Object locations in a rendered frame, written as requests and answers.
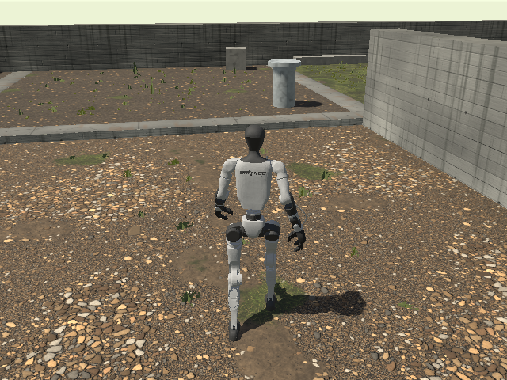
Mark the robot left upper arm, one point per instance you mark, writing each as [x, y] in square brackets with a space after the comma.
[225, 178]

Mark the right robot hand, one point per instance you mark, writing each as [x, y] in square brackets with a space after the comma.
[300, 241]

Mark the right robot forearm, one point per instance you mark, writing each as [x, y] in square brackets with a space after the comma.
[293, 215]

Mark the robot left shin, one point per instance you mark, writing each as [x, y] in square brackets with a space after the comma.
[233, 302]

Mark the robot right upper arm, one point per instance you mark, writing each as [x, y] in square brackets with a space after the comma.
[278, 167]

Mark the robot right thigh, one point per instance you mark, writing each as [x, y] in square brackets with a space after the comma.
[272, 233]

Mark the left robot hand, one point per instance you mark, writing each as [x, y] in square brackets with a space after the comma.
[225, 209]

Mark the left robot forearm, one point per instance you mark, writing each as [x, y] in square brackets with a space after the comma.
[218, 202]

